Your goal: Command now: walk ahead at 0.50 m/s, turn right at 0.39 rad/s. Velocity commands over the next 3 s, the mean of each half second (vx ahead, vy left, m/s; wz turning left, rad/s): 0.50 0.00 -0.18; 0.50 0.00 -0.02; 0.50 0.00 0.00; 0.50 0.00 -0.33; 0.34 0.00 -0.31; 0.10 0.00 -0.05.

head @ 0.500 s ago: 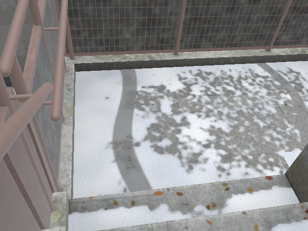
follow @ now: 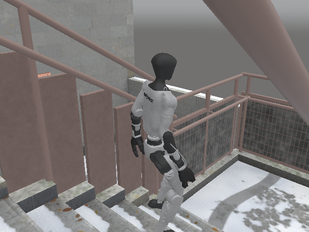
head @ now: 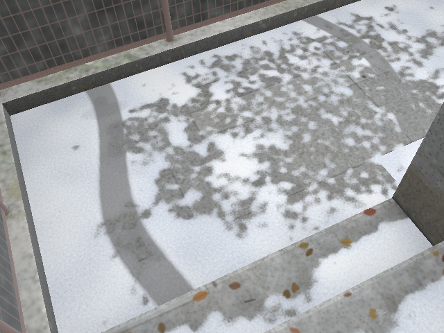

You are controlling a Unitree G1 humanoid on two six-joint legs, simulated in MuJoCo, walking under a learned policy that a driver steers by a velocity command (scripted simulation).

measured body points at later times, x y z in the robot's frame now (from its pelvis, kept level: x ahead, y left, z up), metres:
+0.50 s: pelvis +0.29 +0.07 -0.17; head +0.30 +0.09 +0.28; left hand +0.40 +0.29 -0.32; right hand +0.16 -0.16 -0.30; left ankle +0.22 +0.14 -0.88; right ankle +0.41 -0.08 -0.78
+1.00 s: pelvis +0.60 -0.01 -0.33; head +0.64 -0.02 +0.12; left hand +0.67 +0.23 -0.47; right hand +0.57 -0.25 -0.48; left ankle +0.56 +0.15 -0.94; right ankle +0.63 -0.07 -1.05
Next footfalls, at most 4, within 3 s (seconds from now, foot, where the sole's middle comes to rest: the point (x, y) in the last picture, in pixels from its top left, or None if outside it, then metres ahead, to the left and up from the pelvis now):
0.22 left None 0.26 0.14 -0.92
0.84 right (265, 289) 0.67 -0.08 -1.09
1.44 left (210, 223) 1.04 0.15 -1.26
1.88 right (256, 182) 1.27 -0.07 -1.26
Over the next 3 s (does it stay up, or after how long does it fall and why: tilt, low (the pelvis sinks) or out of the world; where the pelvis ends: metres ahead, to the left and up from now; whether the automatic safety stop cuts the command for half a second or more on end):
stays up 1.47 -0.08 -0.48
